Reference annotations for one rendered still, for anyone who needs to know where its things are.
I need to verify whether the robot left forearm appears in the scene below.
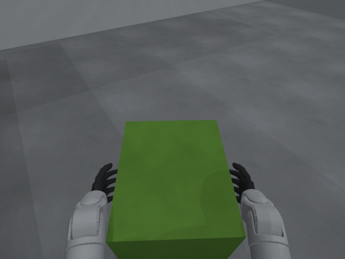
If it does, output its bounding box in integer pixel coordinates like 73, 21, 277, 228
64, 190, 108, 259

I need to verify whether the robot right hand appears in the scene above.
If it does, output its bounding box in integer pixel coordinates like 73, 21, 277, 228
229, 163, 255, 203

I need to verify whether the robot left hand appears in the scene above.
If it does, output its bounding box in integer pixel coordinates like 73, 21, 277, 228
91, 163, 118, 203

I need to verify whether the carton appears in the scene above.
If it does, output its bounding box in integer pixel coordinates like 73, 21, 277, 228
106, 120, 246, 259

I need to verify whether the robot right forearm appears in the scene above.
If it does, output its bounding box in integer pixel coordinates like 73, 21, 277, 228
240, 189, 291, 259

